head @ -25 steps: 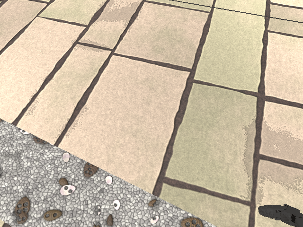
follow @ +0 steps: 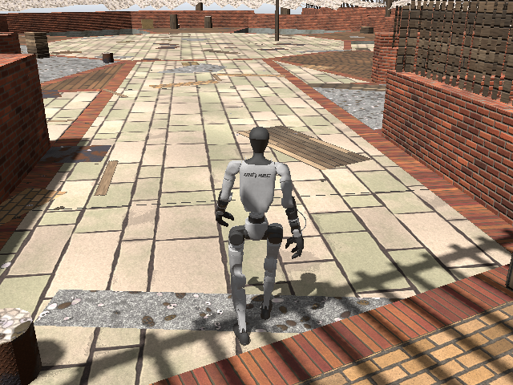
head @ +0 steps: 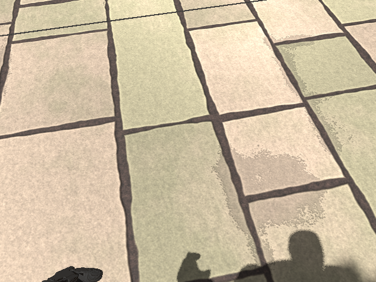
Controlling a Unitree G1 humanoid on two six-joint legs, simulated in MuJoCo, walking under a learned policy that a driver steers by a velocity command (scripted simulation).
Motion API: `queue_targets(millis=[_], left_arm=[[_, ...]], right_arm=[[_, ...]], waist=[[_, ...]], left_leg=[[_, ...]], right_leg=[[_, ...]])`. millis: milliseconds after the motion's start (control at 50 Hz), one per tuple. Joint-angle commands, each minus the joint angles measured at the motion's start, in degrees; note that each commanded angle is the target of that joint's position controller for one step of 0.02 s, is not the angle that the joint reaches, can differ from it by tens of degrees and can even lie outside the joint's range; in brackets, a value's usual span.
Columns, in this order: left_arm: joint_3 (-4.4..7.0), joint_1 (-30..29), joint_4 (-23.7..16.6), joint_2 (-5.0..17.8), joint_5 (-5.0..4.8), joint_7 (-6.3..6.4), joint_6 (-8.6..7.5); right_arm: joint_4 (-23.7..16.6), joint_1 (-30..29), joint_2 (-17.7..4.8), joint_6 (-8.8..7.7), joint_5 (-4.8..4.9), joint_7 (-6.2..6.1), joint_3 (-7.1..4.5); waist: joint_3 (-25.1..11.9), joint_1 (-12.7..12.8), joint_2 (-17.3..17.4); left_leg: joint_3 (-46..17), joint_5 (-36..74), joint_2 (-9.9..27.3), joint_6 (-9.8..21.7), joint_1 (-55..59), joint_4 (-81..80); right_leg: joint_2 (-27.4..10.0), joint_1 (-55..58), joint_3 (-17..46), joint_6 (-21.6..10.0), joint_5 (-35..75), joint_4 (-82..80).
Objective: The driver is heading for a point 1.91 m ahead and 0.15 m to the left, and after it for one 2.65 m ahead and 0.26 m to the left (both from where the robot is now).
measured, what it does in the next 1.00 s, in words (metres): walks ahead: left foot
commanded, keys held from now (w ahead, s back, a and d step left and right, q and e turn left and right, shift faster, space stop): w+e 0.12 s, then w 0.06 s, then w+q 0.72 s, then w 0.10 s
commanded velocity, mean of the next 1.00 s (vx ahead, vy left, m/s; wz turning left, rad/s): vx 0.50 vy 0.00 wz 0.14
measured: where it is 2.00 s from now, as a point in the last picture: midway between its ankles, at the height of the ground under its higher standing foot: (171, 174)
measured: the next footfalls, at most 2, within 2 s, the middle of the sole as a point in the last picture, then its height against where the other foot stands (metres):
left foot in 0.56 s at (175, 281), level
right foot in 1.08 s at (204, 195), level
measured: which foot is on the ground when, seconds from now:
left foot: down 0.00-0.02, up 0.04-0.54, down 0.56-1.00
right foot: down 0.00-0.58, up 0.60-1.00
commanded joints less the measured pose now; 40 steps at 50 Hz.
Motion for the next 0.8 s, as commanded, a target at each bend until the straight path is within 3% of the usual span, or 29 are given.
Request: queue_targets(millis=[20,40,60,80,100,120,140,200,320,440,460,500,520,540,560,580,600,620,640,660,680,720,800], left_arm=[[4.60,23.9,3.2,13.1,1.22,2.07,-0.73],[5.33,22.4,1.9,17.2,-1.13,2.28,0.07],[5.12,22.6,2.7,15.7,-1.88,2.80,0.82],[4.47,19.5,3.2,13.2,-2.23,3.17,0.82],[3.81,16.3,3.0,10.6,-2.23,3.23,0.50],[3.40,14.1,2.7,9.4,-2.47,3.51,-0.10],[3.01,12.7,2.2,8.5,-2.44,3.54,-0.80],[2.98,15.5,3.5,8.8,-2.53,3.20,-2.49],[2.42,22.2,6.6,8.3,-1.97,3.08,-3.63],[1.50,25.6,9.5,7.3,-0.97,4.37,-4.22],[1.40,25.1,9.8,7.5,-0.94,4.67,-4.29],[1.38,23.5,9.9,8.7,-0.79,5.17,-4.49],[1.48,23.3,10.0,9.4,-0.57,5.36,-4.34],[1.67,22.9,9.9,10.2,-0.46,5.37,-3.92],[1.56,21.7,8.8,10.5,-0.97,5.36,-3.91],[0.59,24.1,5.6,6.3,-2.86,4.41,-4.44],[1.14,22.4,4.9,7.9,-1.52,3.91,-4.99],[1.08,18.7,3.6,7.9,-1.11,3.48,-5.39],[0.85,16.8,2.9,7.8,-1.34,3.22,-5.92],[0.88,16.2,2.6,7.2,-1.12,3.17,-5.63],[0.68,16.6,2.2,6.8,-0.37,3.23,-4.66],[0.34,17.8,1.9,5.7,0.37,2.97,-2.73],[0.20,10.2,-1.5,5.5,0.22,2.69,-1.76]], right_arm=[[-5.9,1.8,-7.2,0.34,0.98,0.42,-1.15],[-10.0,-2.0,-6.4,-0.19,0.34,1.37,-1.31],[-11.1,-8.9,-9.5,-0.46,-0.59,1.40,-1.88],[-11.3,-9.2,-8.1,-1.07,0.42,1.66,-1.47],[-10.2,-7.4,-7.6,-1.09,0.47,1.59,-1.45],[-9.9,-6.5,-7.2,-0.26,-0.48,1.47,-1.46],[-8.9,-4.3,-6.4,0.79,-1.28,1.66,-1.22],[-9.0,-5.1,-5.3,1.96,-1.17,2.20,-1.18],[-11.3,-16.0,-5.4,1.83,-0.01,2.64,-1.01],[-13.8,-22.8,-4.8,1.40,-0.09,3.38,-0.38],[-14.0,-22.4,-4.7,1.31,-0.23,3.44,-0.37],[-13.0,-18.5,-5.2,1.25,-0.35,3.01,-0.65],[-11.7,-14.1,-6.1,1.11,-0.38,2.68,-1.09],[-9.3,-6.6,-7.2,0.74,-0.53,2.48,-1.74],[-6.9,2.1,-9.7,0.38,-1.36,2.10,-2.76],[-6.8,7.0,-17.6,0.58,-1.83,1.46,-5.12],[-6.6,2.8,-16.1,1.00,0.41,2.17,-4.67],[-7.1,-1.6,-15.0,1.25,1.37,2.32,-4.44],[-7.6,-4.5,-11.4,1.36,1.09,2.32,-3.58],[-7.7,-6.2,-9.4,1.32,0.96,2.12,-2.94],[-7.3,-7.1,-8.0,1.15,1.22,1.77,-2.40],[-7.1,-6.4,-9.0,0.26,1.41,1.60,-2.49],[-6.7,-3.1,-11.0,-0.10,1.60,1.43,-3.09]], waist=[[-16.4,10.9,-7.9],[-18.3,8.9,-14.1],[-10.8,10.3,-4.5],[-5.0,7.8,-3.0],[-1.0,4.5,-0.3],[0.1,2.4,-0.6],[-1.4,1.0,-1.0],[-2.7,0.7,-1.7],[0.3,5.2,-3.3],[4.2,7.0,-3.1],[4.1,6.3,-3.3],[1.4,4.1,-4.8],[-1.6,2.0,-5.5],[-5.8,-1.2,-5.3],[-10.3,-5.6,-3.4],[-16.9,-4.8,9.3],[-18.7,-2.2,8.0],[-10.8,-0.7,4.0],[-5.4,0.3,-0.2],[-1.7,2.1,-1.8],[-0.7,3.8,-1.2],[-1.7,4.8,0.6],[-0.1,3.0,1.7]], left_leg=[[-1.7,33.7,8.6,2.0,-22.7,39.9],[-9.8,-5.2,-3.7,-0.6,-42.0,54.6],[-17.3,-0.8,0.1,0.1,-48.5,53.7],[-17.6,4.0,2.3,0.4,-47.1,49.3],[-17.8,5.8,4.1,0.4,-42.7,42.8],[-17.9,6.4,4.7,-0.2,-38.2,39.2],[-17.8,7.6,4.8,-0.7,-34.5,37.5],[-16.2,12.9,4.1,-1.5,-33.8,32.3],[-15.8,24.8,4.3,0.0,-40.5,20.0],[-14.9,25.0,0.0,3.8,-40.7,10.1],[-13.9,23.3,-0.9,4.8,-38.9,8.5],[-10.9,18.2,-4.3,7.1,-31.7,7.0],[-9.8,15.5,-6.4,8.3,-26.8,6.6],[-9.7,15.2,-8.1,9.6,-18.9,3.5],[-15.9,16.4,-4.4,12.4,-5.4,0.5],[-43.5,15.2,12.0,21.5,11.8,-1.5],[-60.7,20.9,16.8,24.5,14.0,-8.8],[-52.3,17.6,15.1,22.9,7.2,-9.4],[-46.3,19.3,13.5,21.0,-0.3,-11.3],[-41.9,22.6,10.6,18.8,-6.2,-12.7],[-38.4,25.7,7.9,17.2,-10.5,-13.9],[-34.9,30.4,5.5,16.9,-13.4,-14.9],[-33.1,31.2,2.8,15.9,-13.8,-16.7]], right_leg=[[-11.3,36.7,21.8,-9.0,-10.5,-8.2],[-23.0,44.1,51.0,-15.5,-7.5,-18.4],[-20.7,40.5,42.2,-13.7,-3.2,-18.4],[-18.6,32.7,34.8,-11.7,1.7,-18.8],[-15.1,25.0,29.3,-8.9,7.8,-19.9],[-12.2,20.2,25.4,-7.5,13.1,-20.5],[-10.6,18.2,22.5,-6.9,15.8,-21.1],[-8.8,17.6,18.7,-6.3,20.3,-23.0],[-9.5,25.0,13.8,-2.4,23.2,-26.0],[-12.5,32.2,8.2,-0.9,28.1,-26.1],[-12.9,33.1,7.1,-0.3,32.7,-24.6],[-13.2,34.4,4.4,1.0,52.5,-17.3],[-13.1,35.2,3.4,1.6,61.0,-10.0],[-12.4,33.9,2.3,2.3,61.9,0.8],[-11.1,24.3,0.7,3.6,50.5,15.1],[-1.3,2.9,-1.8,6.8,18.4,39.8],[4.0,-8.1,8.2,6.4,-15.3,48.4],[-0.4,-12.2,11.8,5.9,-11.2,47.9],[-3.0,-12.0,11.0,6.0,-7.2,43.7],[-4.6,-10.3,10.6,6.5,-6.2,39.2],[-5.7,-7.5,10.4,7.6,-5.6,35.8],[-6.0,-5.1,9.2,9.5,-5.0,31.9],[-6.5,-9.3,7.2,12.6,2.3,20.8]])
